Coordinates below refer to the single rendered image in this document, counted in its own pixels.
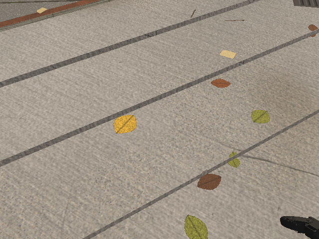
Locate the robot right hand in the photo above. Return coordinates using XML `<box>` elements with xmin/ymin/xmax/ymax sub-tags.
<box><xmin>280</xmin><ymin>216</ymin><xmax>319</xmax><ymax>239</ymax></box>

